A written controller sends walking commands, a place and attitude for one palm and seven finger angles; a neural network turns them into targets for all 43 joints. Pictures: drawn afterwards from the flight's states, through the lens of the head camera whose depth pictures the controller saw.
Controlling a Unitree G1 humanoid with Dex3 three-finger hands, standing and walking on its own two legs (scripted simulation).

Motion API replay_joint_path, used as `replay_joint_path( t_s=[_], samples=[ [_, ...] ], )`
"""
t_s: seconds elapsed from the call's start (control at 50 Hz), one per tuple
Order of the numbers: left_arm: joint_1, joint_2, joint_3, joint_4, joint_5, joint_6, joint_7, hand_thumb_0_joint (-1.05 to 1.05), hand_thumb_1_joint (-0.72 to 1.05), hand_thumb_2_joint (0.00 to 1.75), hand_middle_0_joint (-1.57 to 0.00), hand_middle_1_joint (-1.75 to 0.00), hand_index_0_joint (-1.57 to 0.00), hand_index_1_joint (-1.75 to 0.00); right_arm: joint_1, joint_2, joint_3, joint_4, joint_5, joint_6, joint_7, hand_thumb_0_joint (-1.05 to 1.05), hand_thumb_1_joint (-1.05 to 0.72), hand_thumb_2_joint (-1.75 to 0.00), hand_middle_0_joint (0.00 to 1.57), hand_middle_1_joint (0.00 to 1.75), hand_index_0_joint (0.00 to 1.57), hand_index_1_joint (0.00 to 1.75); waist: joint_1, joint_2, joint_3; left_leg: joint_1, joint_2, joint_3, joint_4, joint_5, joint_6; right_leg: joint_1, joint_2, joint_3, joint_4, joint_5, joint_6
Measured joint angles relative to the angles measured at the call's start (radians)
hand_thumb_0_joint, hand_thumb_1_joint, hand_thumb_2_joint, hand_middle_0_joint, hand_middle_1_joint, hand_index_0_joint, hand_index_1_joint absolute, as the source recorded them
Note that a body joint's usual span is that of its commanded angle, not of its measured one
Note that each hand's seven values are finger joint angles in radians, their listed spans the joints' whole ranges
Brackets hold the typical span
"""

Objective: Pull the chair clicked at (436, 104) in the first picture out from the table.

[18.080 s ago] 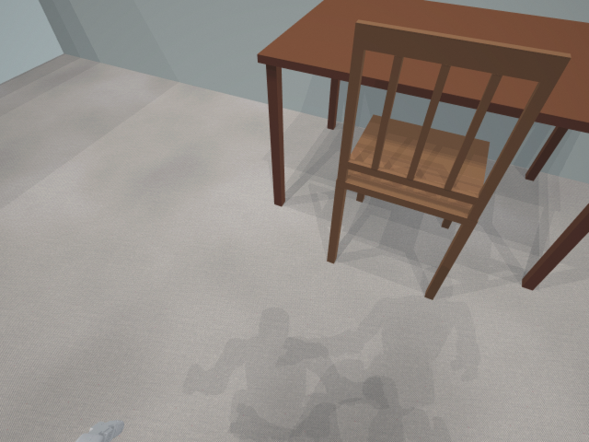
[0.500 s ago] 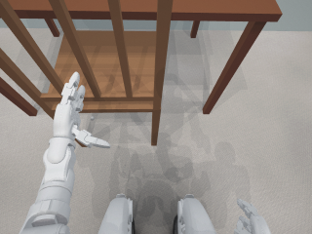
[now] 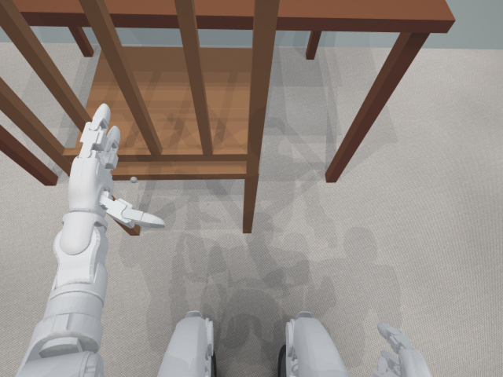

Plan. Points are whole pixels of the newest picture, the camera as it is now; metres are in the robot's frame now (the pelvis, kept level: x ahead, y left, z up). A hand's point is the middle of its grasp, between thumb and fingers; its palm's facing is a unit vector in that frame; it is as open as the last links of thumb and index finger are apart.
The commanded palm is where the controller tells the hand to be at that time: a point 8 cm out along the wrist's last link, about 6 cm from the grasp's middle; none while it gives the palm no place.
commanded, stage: aim the fingers beside a spindle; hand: left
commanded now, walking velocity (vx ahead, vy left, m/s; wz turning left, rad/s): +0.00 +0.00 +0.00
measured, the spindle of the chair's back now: (131, 93) +0.54 +0.20 +0.06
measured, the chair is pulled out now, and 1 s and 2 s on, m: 0.00 0.00 0.00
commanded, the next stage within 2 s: push the fingers through the gap in 1.90 s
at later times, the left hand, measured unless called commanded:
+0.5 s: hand (141, 187) +0.40 +0.18 +0.01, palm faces -0.02 -1.00 -0.04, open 16.9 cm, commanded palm +0.37 +0.23 +0.02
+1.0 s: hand (135, 188) +0.39 +0.18 +0.03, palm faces +0.03 -1.00 -0.06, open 16.9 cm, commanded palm +0.36 +0.24 +0.03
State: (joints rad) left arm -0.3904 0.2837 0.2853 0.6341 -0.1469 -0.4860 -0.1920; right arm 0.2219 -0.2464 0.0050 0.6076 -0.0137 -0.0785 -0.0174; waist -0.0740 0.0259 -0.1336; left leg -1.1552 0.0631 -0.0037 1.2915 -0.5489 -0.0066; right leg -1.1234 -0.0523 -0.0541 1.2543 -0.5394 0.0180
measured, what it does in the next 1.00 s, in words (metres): stands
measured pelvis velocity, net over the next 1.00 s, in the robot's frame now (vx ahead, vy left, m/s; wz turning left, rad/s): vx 0.00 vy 0.00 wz -0.01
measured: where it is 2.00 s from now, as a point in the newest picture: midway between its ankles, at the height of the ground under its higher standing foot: outside the picture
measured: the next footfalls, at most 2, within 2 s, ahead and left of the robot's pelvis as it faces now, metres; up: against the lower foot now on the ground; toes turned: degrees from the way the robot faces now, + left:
none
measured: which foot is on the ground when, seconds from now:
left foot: down 0.00-1.00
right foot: down 0.00-1.00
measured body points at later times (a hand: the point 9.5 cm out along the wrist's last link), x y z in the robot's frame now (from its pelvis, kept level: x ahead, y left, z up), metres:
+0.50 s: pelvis +0.00 +0.00 +0.00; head +0.13 +0.01 +0.43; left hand +0.39 +0.23 +0.02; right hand +0.13 -0.25 -0.11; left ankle +0.03 +0.12 -0.62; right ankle +0.03 -0.14 -0.62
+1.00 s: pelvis +0.00 +0.00 +0.00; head +0.13 +0.01 +0.43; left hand +0.38 +0.23 +0.03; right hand +0.13 -0.26 -0.11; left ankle +0.03 +0.12 -0.62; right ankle +0.03 -0.14 -0.62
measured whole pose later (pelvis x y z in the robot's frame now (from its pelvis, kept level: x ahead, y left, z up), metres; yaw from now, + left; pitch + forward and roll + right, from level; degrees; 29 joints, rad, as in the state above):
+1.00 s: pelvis +0.00 +0.00 +0.00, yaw +0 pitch +23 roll -2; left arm -0.30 0.25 0.28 0.55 -0.15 -0.49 -0.18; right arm 0.22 -0.25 0.00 0.59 -0.02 -0.08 -0.02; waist -0.07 0.02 -0.14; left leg -1.13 0.06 0.01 1.27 -0.55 -0.01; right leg -1.10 -0.05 -0.04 1.24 -0.54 0.02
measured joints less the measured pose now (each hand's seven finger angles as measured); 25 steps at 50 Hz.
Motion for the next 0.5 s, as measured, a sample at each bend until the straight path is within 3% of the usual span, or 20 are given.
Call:
replay_joint_path(
  t_s=[0.14,0.24,0.34,0.5],
  samples=[
    [0.066,-0.004,-0.002,0.009,-0.040,0.041,-0.046,-0.01,-0.50,0.30,-0.06,-0.08,-0.07,-0.08,0.027,-0.006,0.001,-0.014,0.015,0.014,0.011,0.01,-0.90,-0.90,0.20,0.30,0.20,0.30,0.010,0.005,-0.019,0.021,0.002,0.012,-0.029,0.006,0.004,0.015,0.002,0.011,-0.026,0.009,0.004],
    [0.102,-0.026,-0.004,-0.026,-0.031,0.005,-0.031,-0.01,-0.50,0.30,-0.06,-0.08,-0.07,-0.08,0.025,-0.008,-0.004,-0.008,0.008,-0.001,0.002,0.01,-0.90,-0.90,0.20,0.30,0.20,0.30,0.014,0.000,-0.008,0.019,0.000,0.004,-0.020,0.003,0.003,0.019,0.001,0.003,-0.021,0.005,0.004],
    [0.059,-0.023,-0.027,-0.048,-0.020,-0.024,-0.018,-0.01,-0.51,0.30,-0.06,-0.08,-0.06,-0.08,0.010,-0.008,-0.006,0.011,0.002,-0.015,-0.004,0.01,-0.90,-0.90,0.20,0.30,0.20,0.30,0.016,0.000,-0.001,0.011,-0.004,-0.007,-0.007,0.002,0.001,0.017,-0.003,-0.007,-0.012,0.002,0.002],
    [0.003,-0.014,-0.021,0.048,-0.010,0.044,-0.024,-0.01,-0.50,0.30,-0.06,-0.08,-0.07,-0.08,0.003,-0.006,0.003,-0.012,0.007,0.005,0.005,0.01,-0.90,-0.90,0.20,0.30,0.20,0.30,0.000,0.004,-0.015,-0.004,-0.002,0.005,-0.006,0.002,0.003,-0.006,0.000,0.006,-0.006,0.004,0.003]
  ],
)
